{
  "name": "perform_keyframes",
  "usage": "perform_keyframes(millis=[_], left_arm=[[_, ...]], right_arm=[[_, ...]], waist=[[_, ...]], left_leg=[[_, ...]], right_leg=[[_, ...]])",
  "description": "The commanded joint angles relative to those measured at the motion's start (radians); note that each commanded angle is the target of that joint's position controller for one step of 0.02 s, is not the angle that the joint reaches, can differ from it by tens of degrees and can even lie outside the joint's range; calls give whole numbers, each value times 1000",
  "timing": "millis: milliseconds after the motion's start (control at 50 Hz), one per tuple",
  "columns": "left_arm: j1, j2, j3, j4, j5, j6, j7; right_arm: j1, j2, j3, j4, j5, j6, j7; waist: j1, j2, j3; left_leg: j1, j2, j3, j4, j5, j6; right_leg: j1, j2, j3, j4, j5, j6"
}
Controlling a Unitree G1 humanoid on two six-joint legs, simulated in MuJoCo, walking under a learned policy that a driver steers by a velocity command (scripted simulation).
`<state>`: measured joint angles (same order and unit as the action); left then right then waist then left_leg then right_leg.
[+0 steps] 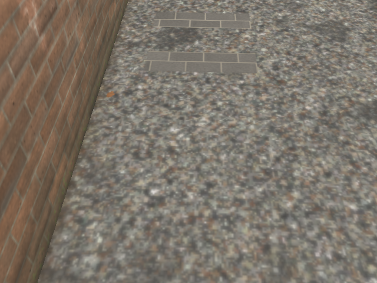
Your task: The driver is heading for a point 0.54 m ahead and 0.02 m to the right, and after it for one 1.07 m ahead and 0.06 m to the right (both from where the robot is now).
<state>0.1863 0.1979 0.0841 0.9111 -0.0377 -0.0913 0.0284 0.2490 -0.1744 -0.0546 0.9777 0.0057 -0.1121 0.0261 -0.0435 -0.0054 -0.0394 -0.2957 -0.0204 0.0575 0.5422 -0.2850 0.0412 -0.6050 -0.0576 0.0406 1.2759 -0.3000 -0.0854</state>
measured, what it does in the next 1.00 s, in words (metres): walks ahead: right foot, then left foot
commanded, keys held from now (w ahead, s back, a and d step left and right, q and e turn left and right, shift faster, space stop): w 0.52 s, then no key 0.48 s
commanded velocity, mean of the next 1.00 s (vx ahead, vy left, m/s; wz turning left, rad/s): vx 0.36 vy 0.00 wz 0.00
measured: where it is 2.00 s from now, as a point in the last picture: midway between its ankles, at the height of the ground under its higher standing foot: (196, 278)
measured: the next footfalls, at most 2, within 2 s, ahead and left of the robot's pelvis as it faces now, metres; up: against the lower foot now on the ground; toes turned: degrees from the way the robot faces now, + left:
right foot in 0.24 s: +0.32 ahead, -0.14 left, +0.00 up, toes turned -2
left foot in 0.72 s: +0.61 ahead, +0.10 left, +0.00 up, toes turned +1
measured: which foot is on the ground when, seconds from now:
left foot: down 0.00-0.24, up 0.26-0.70, down 0.72-1.00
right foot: up 0.00-0.22, down 0.24-0.74, up 0.76-1.00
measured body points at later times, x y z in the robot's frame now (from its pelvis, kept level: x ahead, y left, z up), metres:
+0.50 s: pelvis +0.29 -0.05 +0.02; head +0.31 -0.06 +0.47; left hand +0.28 +0.18 -0.13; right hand +0.47 -0.30 -0.10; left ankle +0.41 +0.13 -0.66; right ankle +0.28 -0.13 -0.73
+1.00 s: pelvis +0.48 +0.03 +0.01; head +0.51 +0.05 +0.46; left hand +0.56 +0.29 -0.15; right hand +0.56 -0.21 -0.13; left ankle +0.57 +0.10 -0.73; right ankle +0.51 -0.15 -0.70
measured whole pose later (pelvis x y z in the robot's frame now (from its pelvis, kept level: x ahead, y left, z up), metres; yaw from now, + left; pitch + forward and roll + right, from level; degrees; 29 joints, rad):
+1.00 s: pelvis +0.48 +0.03 +0.01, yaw +0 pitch +1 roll -1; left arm 0.16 0.22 0.08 1.02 0.01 0.00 0.07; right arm 0.17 -0.18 -0.02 1.02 -0.03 -0.05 0.00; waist 0.00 -0.03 0.03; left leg -0.33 -0.06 0.06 0.37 -0.07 0.09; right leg -0.43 -0.06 0.07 0.78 -0.37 0.02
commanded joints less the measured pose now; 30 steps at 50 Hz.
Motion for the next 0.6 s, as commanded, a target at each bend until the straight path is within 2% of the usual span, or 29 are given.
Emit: perform_keyframes(millis=[20, 60, 80, 100, 120, 160, 180, 200, 220, 240, 260, 280, 300, 320, 340, 360, 380, 400, 440, 480, 540, 560, 580, 600], left_arm=[[-5, 3, -7, -66, 25, -1, -3], [-89, -28, -22, -70, 33, -5, -13], [-120, -13, -20, -68, 37, -5, -18], [-158, -1, -19, -71, 34, -4, -24], [-187, 8, -21, -75, 28, -4, -31], [-221, 35, -14, -77, 30, -6, -42], [-205, 43, -12, -66, 39, -10, -41], [-120, 67, 2, -43, 43, -7, -38], [21, 117, 29, 9, 36, -2, -37], [196, 196, 50, 40, 33, -2, -34], [262, 251, 47, 44, 39, -9, -43], [244, 178, 30, 34, 36, -13, -41], [149, 130, 17, 13, 29, -22, -36], [63, 99, 4, -9, 36, -29, -36], [12, 59, -10, -8, 40, -39, -40], [19, 16, -24, 14, 42, -47, -47], [37, 15, -26, 35, 34, -45, -49], [53, 19, -29, 42, 38, -41, -49], [101, 61, -19, 59, 37, -37, -36], [122, 85, -15, 68, 30, -32, -24], [146, 91, -13, 79, 23, -25, -23], [190, 78, -18, 106, 22, -17, -19], [211, 80, -16, 118, 16, -8, -17], [216, 100, -11, 132, 19, -3, -11]], right_arm=[[-23, -98, -18, 4, 2, -14, -23], [14, -98, -17, 26, 13, 5, -37], [25, -148, -30, 30, 17, 3, -44], [45, -170, -37, 40, 23, 1, -44], [64, -175, -40, 52, 27, 1, -43], [69, -179, -39, 58, 50, 8, -43], [67, -169, -35, 64, 51, 13, -40], [48, -164, -31, 63, 37, 18, -31], [37, -114, -18, 55, 11, 19, -34], [33, -94, -6, 34, -15, 21, -38], [182, 33, 30, 40, -1, -2, -23], [146, -63, 9, 51, 22, -21, -17], [29, -118, -4, 13, 39, -25, -15], [-40, -137, -8, -12, 33, -22, -26], [-56, -143, -19, -14, 17, -12, -40], [-59, -134, -29, -21, 16, 3, -47], [-54, -118, -30, -33, 23, 9, -52], [-79, -111, -34, -41, 30, 10, -50], [-144, -91, -33, -64, 18, 18, -51], [-224, -74, -27, -90, 8, 25, -43], [-307, -69, -20, -105, 16, 40, -28], [-339, -51, -13, -114, 19, 44, -21], [-354, -59, -12, -125, 18, 43, -17], [-366, -50, -9, -126, 15, 42, -17]], waist=[[63, 82, 68], [40, 83, 33], [40, 46, 36], [26, 48, 31], [22, 50, 30], [26, 54, 28], [44, 61, 28], [92, 84, -8], [155, 62, -62], [213, -68, -164], [145, -338, -319], [156, -251, -312], [153, -191, -157], [122, -69, -95], [90, -20, -50], [63, -21, -32], [47, -39, -18], [42, -52, -6], [50, -40, 28], [61, -29, 51], [83, -50, 82], [93, -62, 101], [101, -66, 117], [96, -86, 124]], left_leg=[[-33, 240, -188, -305, 486, 174], [-9, 183, -112, -296, 485, 154], [4, 182, -103, -290, 443, 158], [26, 193, -111, -289, 396, 162], [54, 210, -122, -282, 346, 162], [98, 234, -142, -248, 329, 149], [110, 226, -131, -209, 358, 135], [106, 203, -109, -128, 510, 123], [51, 156, -80, 32, 590, 95], [-117, 82, -17, 380, 338, 49], [-410, -63, -95, 749, -235, 7], [-529, -19, -210, 882, -231, 24], [-624, 33, -181, 898, -150, 43], [-583, 93, -164, 849, -35, 49], [-509, 129, -164, 769, 45, 49], [-438, 154, -164, 705, 75, 55], [-417, 151, -154, 652, 73, 51], [-403, 153, -143, 582, 78, 43], [-421, 148, -122, 443, 154, 18], [-400, 141, -107, 285, 265, 0], [-295, 95, -69, 112, 394, -8], [-272, 83, -49, 81, 423, -14], [-264, 79, -51, 49, 425, -11], [-253, 71, -45, 27, 422, -4]], right_leg=[[-47, -66, -5, -261, 103, 9], [24, -36, -54, -462, 236, 13], [67, -11, -65, -551, 245, 24], [93, 4, -76, -600, 261, 29], [109, 7, -78, -637, 271, 27], [155, 22, -91, -703, 293, 17], [205, 32, -103, -721, 255, 5], [321, 60, -120, -710, 241, -17], [495, 60, -103, -694, 244, -36], [725, -112, 137, -722, 252, -87], [986, -330, 665, -916, 51, -270], [980, -323, 745, -993, -118, -262], [876, -297, 595, -993, -85, -220], [730, -266, 473, -1014, 13, -189], [599, -235, 389, -1044, 99, -166], [520, -202, 313, -1069, 149, -152], [501, -182, 267, -1087, 197, -148], [475, -168, 207, -1100, 222, -131], [465, -158, 156, -1126, 262, -124], [444, -145, 106, -1136, 298, -113], [410, -112, 28, -1136, 353, -87], [416, -115, 13, -1120, 412, -87], [439, -118, 7, -1106, 472, -82], [458, -136, 6, -1086, 551, -81]])
Keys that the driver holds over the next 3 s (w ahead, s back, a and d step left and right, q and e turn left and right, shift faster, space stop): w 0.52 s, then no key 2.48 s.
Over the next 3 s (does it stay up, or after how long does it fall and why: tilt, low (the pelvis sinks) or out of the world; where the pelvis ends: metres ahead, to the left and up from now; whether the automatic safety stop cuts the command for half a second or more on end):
stays up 0.55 0.00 0.00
